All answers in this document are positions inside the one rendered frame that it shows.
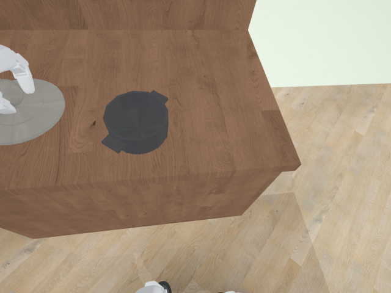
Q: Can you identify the lid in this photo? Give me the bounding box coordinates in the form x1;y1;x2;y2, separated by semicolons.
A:
0;79;65;145

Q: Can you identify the robot left hand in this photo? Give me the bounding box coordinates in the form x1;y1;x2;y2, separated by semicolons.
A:
0;45;35;114

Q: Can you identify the left robot shin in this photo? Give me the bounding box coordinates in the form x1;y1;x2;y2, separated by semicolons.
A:
145;281;162;287

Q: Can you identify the table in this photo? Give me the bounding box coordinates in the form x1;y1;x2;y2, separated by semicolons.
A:
0;0;302;239

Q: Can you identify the pot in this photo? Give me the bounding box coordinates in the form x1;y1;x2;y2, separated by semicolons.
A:
101;90;169;154

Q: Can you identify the knob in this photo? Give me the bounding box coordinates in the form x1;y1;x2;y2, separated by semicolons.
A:
0;79;24;107

